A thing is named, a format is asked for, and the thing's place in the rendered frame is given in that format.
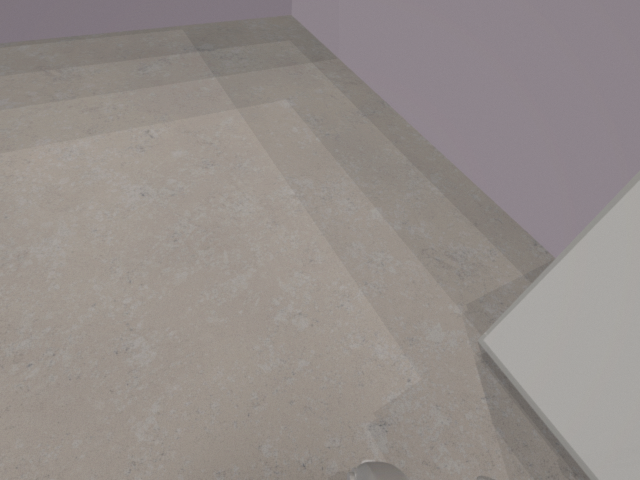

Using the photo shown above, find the fridge door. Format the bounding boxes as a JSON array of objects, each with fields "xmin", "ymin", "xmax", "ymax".
[{"xmin": 483, "ymin": 180, "xmax": 640, "ymax": 480}]

